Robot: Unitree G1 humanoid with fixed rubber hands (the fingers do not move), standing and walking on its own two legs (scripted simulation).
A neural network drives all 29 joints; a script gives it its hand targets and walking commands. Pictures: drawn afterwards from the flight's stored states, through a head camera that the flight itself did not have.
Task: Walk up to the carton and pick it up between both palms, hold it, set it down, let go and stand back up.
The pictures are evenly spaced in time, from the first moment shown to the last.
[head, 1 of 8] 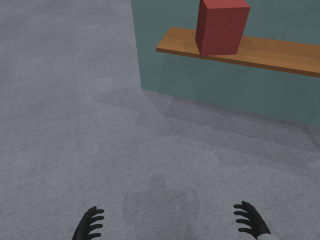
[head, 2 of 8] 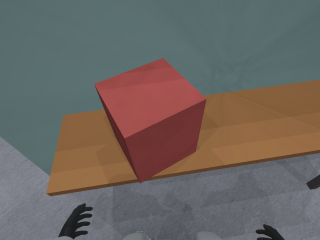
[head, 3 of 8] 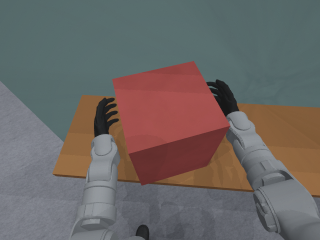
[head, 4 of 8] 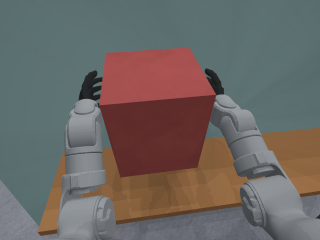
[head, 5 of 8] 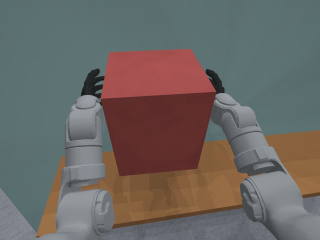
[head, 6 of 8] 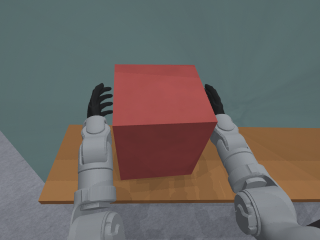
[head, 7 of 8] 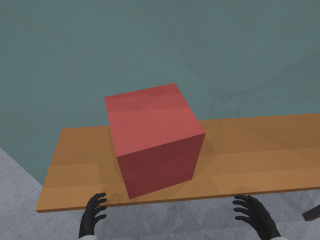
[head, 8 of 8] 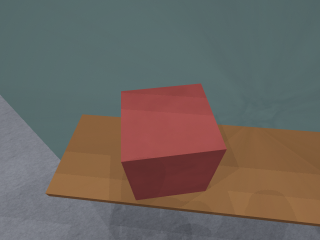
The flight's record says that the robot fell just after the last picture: no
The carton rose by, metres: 0.21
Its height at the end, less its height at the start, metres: +0.00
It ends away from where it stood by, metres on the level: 0.02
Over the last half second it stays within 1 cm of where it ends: yes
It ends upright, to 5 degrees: yes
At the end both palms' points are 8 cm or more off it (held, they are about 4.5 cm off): yes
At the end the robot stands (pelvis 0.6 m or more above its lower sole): yes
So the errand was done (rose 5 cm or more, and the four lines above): yes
